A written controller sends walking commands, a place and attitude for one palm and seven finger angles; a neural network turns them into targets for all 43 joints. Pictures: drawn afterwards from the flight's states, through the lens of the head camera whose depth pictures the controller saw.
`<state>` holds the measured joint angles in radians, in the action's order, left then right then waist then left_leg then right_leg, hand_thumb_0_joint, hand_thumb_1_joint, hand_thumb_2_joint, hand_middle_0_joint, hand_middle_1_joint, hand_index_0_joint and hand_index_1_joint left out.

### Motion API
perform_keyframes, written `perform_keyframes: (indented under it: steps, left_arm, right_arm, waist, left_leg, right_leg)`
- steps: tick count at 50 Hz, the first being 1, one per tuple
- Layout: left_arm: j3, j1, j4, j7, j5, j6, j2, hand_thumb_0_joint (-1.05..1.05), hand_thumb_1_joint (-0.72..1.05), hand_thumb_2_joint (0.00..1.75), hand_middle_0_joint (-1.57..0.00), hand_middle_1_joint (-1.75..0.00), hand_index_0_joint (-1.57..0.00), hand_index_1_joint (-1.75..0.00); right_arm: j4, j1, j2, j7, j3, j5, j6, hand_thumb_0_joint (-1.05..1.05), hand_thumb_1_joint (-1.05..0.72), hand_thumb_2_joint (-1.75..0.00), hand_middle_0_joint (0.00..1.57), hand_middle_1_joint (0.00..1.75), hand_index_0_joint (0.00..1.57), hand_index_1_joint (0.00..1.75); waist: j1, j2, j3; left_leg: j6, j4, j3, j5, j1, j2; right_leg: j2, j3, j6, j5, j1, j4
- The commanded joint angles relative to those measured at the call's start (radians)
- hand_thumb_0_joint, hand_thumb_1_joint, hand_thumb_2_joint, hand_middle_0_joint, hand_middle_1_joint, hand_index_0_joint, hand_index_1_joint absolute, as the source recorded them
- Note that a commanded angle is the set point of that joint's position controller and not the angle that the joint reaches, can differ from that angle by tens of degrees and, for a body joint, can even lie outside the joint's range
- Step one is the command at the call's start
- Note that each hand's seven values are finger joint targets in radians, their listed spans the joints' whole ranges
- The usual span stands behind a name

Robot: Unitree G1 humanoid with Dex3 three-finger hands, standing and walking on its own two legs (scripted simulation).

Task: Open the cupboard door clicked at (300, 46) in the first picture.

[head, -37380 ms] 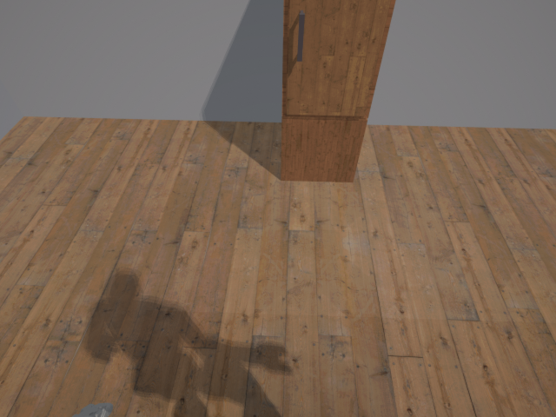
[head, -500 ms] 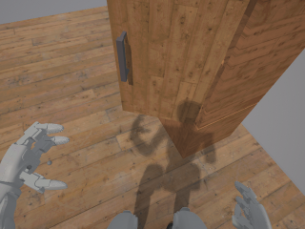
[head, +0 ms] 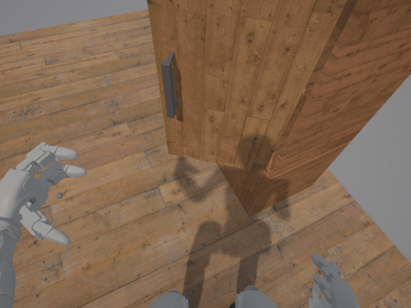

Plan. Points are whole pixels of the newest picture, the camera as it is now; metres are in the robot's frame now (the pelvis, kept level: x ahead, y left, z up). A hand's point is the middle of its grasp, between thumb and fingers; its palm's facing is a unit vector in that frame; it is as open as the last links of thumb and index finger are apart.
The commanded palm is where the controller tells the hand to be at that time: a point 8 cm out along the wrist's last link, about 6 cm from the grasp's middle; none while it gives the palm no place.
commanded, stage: raise the hand with hooked fingers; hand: left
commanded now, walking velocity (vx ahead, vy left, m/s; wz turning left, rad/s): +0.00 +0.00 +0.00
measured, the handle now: (171, 86) +0.59 +0.12 +0.06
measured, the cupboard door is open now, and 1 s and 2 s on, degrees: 52 52 52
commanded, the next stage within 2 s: move the hooked fingers beside the handle in 0.46 s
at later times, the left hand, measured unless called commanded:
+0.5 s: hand (70, 198) +0.28 +0.26 +0.06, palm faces -0.12 -0.99 -0.04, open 14.0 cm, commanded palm +0.26 +0.31 +0.07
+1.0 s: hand (95, 161) +0.36 +0.24 +0.06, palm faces -0.15 -0.99 -0.01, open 14.0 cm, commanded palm +0.34 +0.29 +0.06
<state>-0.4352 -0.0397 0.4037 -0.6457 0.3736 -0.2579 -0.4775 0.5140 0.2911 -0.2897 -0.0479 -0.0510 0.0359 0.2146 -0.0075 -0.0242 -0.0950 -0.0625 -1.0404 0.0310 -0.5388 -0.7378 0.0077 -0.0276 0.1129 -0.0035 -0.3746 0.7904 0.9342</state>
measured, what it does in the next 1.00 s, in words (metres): stands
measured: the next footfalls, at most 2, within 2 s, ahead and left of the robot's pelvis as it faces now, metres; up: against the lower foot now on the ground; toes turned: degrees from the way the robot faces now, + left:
none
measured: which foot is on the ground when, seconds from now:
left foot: down 0.00-1.00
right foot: down 0.00-1.00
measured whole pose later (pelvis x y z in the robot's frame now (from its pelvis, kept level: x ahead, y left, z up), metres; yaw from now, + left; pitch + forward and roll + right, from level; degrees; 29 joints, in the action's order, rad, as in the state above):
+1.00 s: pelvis +0.00 -0.01 +0.00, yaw -1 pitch +16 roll -2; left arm -0.41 -0.33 0.66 -0.61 0.31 -0.27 -0.50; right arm 0.53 0.32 -0.29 -0.06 -0.05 0.04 0.15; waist -0.06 -0.01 -0.11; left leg -0.05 -1.05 0.04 -0.53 -0.80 0.02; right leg -0.02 0.10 -0.02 -0.37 0.87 0.96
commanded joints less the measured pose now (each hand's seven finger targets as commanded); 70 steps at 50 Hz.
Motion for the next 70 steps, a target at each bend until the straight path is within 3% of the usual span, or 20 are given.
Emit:
perform_keyframes:
  steps: [1, 8, 11, 14, 21, 22, 28, 31, 36, 38, 39, 41, 45, 49, 51, 54, 57, 61, 67, 70]
  left_arm:
    - [-0.097, -0.144, -0.164, -0.014, 0.045, -0.057, -0.246, 0.0, -0.5, 0.3, -0.3, -1.2, -0.3, -1.2]
    - [-0.116, -0.135, -0.17, -0.009, 0.046, -0.069, -0.264, 0.0, -0.5, 0.3, -0.3, -1.2, -0.3, -1.2]
    - [-0.119, -0.161, -0.201, 0.002, 0.042, -0.081, -0.277, 0.0, -0.5, 0.3, -0.3, -1.2, -0.3, -1.2]
    - [-0.111, -0.136, -0.169, 0.002, 0.046, -0.079, -0.257, 0.0, -0.5, 0.3, -0.3, -1.2, -0.3, -1.2]
    - [-0.105, -0.172, -0.185, -0.003, 0.043, -0.081, -0.269, 0.0, -0.5, 0.3, -0.3, -1.2, -0.3, -1.2]
    - [-0.115, -0.175, -0.198, -0.003, 0.043, -0.083, -0.279, 0.0, -0.5, 0.3, -0.3, -1.2, -0.3, -1.2]
    - [-0.102, -0.153, -0.159, -0.005, 0.046, -0.074, -0.255, 0.0, -0.5, 0.3, -0.3, -1.2, -0.3, -1.2]
    - [-0.084, -0.339, -0.098, -0.002, 0.033, -0.074, -0.274, 0.0, -0.5, 0.3, -0.3, -1.2, -0.3, -1.2]
    - [-0.03, -0.485, -0.061, -0.012, 0.005, -0.084, -0.272, 0.0, -0.5, 0.3, -0.3, -1.2, -0.3, -1.2]
    - [-0.066, -0.454, -0.041, -0.01, -0.003, -0.083, -0.306, 0.0, -0.5, 0.3, -0.3, -1.2, -0.3, -1.2]
    - [-0.048, -0.434, -0.02, -0.01, -0.004, -0.074, -0.28, 0.0, -0.5, 0.3, -0.3, -1.2, -0.3, -1.2]
    - [-0.077, -0.456, 0.025, 0.001, -0.005, -0.061, -0.312, 0.0, -0.5, 0.3, -0.3, -1.2, -0.3, -1.2]
    - [-0.043, -0.533, 0.068, 0.028, -0.025, -0.057, -0.283, 0.0, -0.5, 0.3, -0.3, -1.2, -0.3, -1.2]
    - [-0.068, -0.553, 0.069, 0.045, -0.034, -0.078, -0.311, 0.0, -0.5, 0.3, -0.3, -1.2, -0.3, -1.2]
    - [-0.057, -0.565, 0.058, 0.047, -0.035, -0.088, -0.305, 0.0, -0.5, 0.3, -0.3, -1.2, -0.3, -1.2]
    - [-0.042, -0.585, 0.093, 0.055, -0.041, -0.089, -0.281, 0.0, -0.5, 0.3, -0.3, -1.2, -0.3, -1.2]
    - [-0.076, -0.64, 0.141, 0.064, -0.051, -0.097, -0.325, 0.0, -0.5, 0.3, -0.3, -1.2, -0.3, -1.2]
    - [-0.013, -0.76, 0.164, 0.068, -0.069, -0.119, -0.289, 0.0, -0.5, 0.3, -0.3, -1.2, -0.3, -1.2]
    - [-0.021, -0.871, 0.266, 0.08, -0.098, -0.136, -0.316, 0.0, -0.5, 0.3, -0.3, -1.2, -0.3, -1.2]
    - [-0.039, -0.878, 0.348, 0.088, -0.117, -0.131, -0.345, 0.0, -0.5, 0.3, -0.3, -1.2, -0.3, -1.2]
  right_arm:
    - [-0.138, 0.005, -0.167, -0.009, 0.076, 0.007, 0.051, 0.0, -0.9, -0.9, 0.2, 0.3, 0.2, 0.3]
    - [-0.146, 0.011, -0.166, 0.0, 0.082, 0.008, 0.038, 0.0, -0.9, -0.9, 0.2, 0.3, 0.2, 0.3]
    - [-0.146, 0.002, -0.165, -0.001, 0.08, 0.005, 0.039, 0.0, -0.9, -0.9, 0.2, 0.3, 0.2, 0.3]
    - [-0.146, 0.003, -0.16, -0.004, 0.078, 0.009, 0.034, 0.0, -0.9, -0.9, 0.2, 0.3, 0.2, 0.3]
    - [-0.144, -0.007, -0.159, -0.011, 0.072, 0.008, 0.04, 0.0, -0.9, -0.9, 0.2, 0.3, 0.2, 0.3]
    - [-0.142, -0.002, -0.157, -0.011, 0.073, 0.009, 0.039, 0.0, -0.9, -0.9, 0.2, 0.3, 0.2, 0.3]
    - [-0.141, -0.008, -0.154, -0.013, 0.069, 0.011, 0.041, 0.0, -0.9, -0.9, 0.2, 0.3, 0.2, 0.3]
    - [-0.114, -0.003, -0.164, -0.03, 0.065, 0.011, 0.032, 0.0, -0.9, -0.9, 0.2, 0.3, 0.2, 0.3]
    - [-0.099, 0.012, -0.166, -0.043, 0.064, 0.011, 0.031, 0.0, -0.9, -0.9, 0.2, 0.3, 0.2, 0.3]
    - [-0.094, 0.03, -0.167, -0.039, 0.067, 0.01, 0.024, 0.0, -0.9, -0.9, 0.2, 0.3, 0.2, 0.3]
    - [-0.099, 0.027, -0.163, -0.035, 0.065, 0.01, 0.02, 0.0, -0.9, -0.9, 0.2, 0.3, 0.2, 0.3]
    - [-0.097, 0.033, -0.168, -0.03, 0.062, 0.006, 0.009, 0.0, -0.9, -0.9, 0.2, 0.3, 0.2, 0.3]
    - [-0.103, 0.043, -0.167, -0.023, 0.065, 0.01, -0.015, 0.0, -0.9, -0.9, 0.2, 0.3, 0.2, 0.3]
    - [-0.1, 0.07, -0.169, -0.016, 0.07, 0.007, -0.035, 0.0, -0.9, -0.9, 0.2, 0.3, 0.2, 0.3]
    - [-0.1, 0.079, -0.169, -0.014, 0.071, 0.005, -0.04, 0.0, -0.9, -0.9, 0.2, 0.3, 0.2, 0.3]
    - [-0.089, 0.087, -0.169, -0.009, 0.075, 0.005, -0.059, 0.0, -0.9, -0.9, 0.2, 0.3, 0.2, 0.3]
    - [-0.076, 0.1, -0.173, -0.012, 0.073, 0.003, -0.076, 0.0, -0.9, -0.9, 0.2, 0.3, 0.2, 0.3]
    - [-0.064, 0.112, -0.173, -0.015, 0.073, 0.004, -0.089, 0.0, -0.9, -0.9, 0.2, 0.3, 0.2, 0.3]
    - [-0.032, 0.137, -0.175, -0.013, 0.071, -0.002, -0.118, 0.0, -0.9, -0.9, 0.2, 0.3, 0.2, 0.3]
    - [-0.029, 0.141, -0.178, -0.01, 0.069, -0.003, -0.137, 0.0, -0.9, -0.9, 0.2, 0.3, 0.2, 0.3]
  waist:
    - [0.01, -0.076, -0.288]
    - [0.005, -0.068, -0.301]
    - [0.008, -0.112, -0.287]
    - [-0.005, -0.058, -0.28]
    - [-0.004, -0.098, -0.276]
    - [-0.004, -0.077, -0.309]
    - [-0.007, -0.068, -0.273]
    - [-0.04, -0.05, -0.215]
    - [-0.043, -0.105, -0.31]
    - [-0.026, -0.097, -0.367]
    - [-0.027, -0.099, -0.355]
    - [-0.021, -0.083, -0.343]
    - [-0.039, -0.075, -0.321]
    - [-0.035, -0.058, -0.388]
    - [-0.033, -0.101, -0.397]
    - [-0.047, -0.063, -0.386]
    - [-0.051, -0.045, -0.382]
    - [-0.075, -0.082, -0.375]
    - [-0.078, -0.088, -0.427]
    - [-0.078, -0.064, -0.397]
  left_leg:
    - [0.083, 0.196, -0.102, 0.52, 0.145, 0.005]
    - [0.07, 0.187, -0.081, 0.489, 0.117, 0.001]
    - [0.071, 0.19, -0.082, 0.468, 0.115, -0.001]
    - [0.054, 0.19, -0.069, 0.393, 0.081, -0.003]
    - [0.048, 0.181, -0.066, 0.369, 0.067, -0.007]
    - [0.048, 0.182, -0.068, 0.387, 0.082, -0.005]
    - [0.047, 0.179, -0.063, 0.357, 0.054, -0.006]
    - [0.043, 0.165, -0.066, 0.269, 0.009, -0.004]
    - [0.043, 0.159, -0.072, 0.294, 0.058, -0.006]
    - [0.051, 0.164, -0.077, 0.367, 0.087, -0.002]
    - [0.051, 0.164, -0.071, 0.378, 0.076, -0.003]
    - [0.053, 0.158, -0.07, 0.398, 0.045, -0.002]
    - [0.054, 0.176, -0.067, 0.35, 0.032, 0.0]
    - [0.055, 0.17, -0.064, 0.418, 0.053, 0.002]
    - [0.063, 0.168, -0.071, 0.496, 0.08, 0.005]
    - [0.057, 0.174, -0.064, 0.442, 0.069, 0.006]
    - [0.051, 0.175, -0.059, 0.422, 0.046, 0.004]
    - [0.055, 0.168, -0.071, 0.443, 0.077, 0.008]
    - [0.056, 0.15, -0.071, 0.468, 0.087, 0.008]
    - [0.052, 0.148, -0.065, 0.432, 0.038, 0.007]
  right_leg:
    - [0.057, -0.038, -0.038, 0.189, -0.2, -0.064]
    - [0.054, -0.054, -0.031, 0.203, -0.22, -0.072]
    - [0.056, -0.054, -0.039, 0.182, -0.213, -0.07]
    - [0.051, -0.065, -0.03, 0.162, -0.232, -0.089]
    - [0.052, -0.075, -0.037, 0.156, -0.24, -0.086]
    - [0.051, -0.075, -0.033, 0.173, -0.254, -0.085]
    - [0.049, -0.076, -0.03, 0.156, -0.243, -0.09]
    - [0.051, -0.084, -0.032, 0.073, -0.192, -0.094]
    - [0.045, -0.088, -0.038, 0.093, -0.18, -0.074]
    - [0.042, -0.08, -0.036, 0.153, -0.209, -0.064]
    - [0.04, -0.08, -0.033, 0.166, -0.208, -0.064]
    - [0.045, -0.076, -0.037, 0.184, -0.211, -0.053]
    - [0.04, -0.075, -0.031, 0.151, -0.18, -0.063]
    - [0.042, -0.083, -0.029, 0.211, -0.22, -0.057]
    - [0.046, -0.076, -0.034, 0.243, -0.204, -0.045]
    - [0.044, -0.08, -0.025, 0.222, -0.197, -0.062]
    - [0.047, -0.086, -0.028, 0.228, -0.219, -0.066]
    - [0.048, -0.08, -0.032, 0.216, -0.16, -0.057]
    - [0.047, -0.086, -0.03, 0.243, -0.163, -0.048]
    - [0.046, -0.086, -0.029, 0.236, -0.165, -0.047]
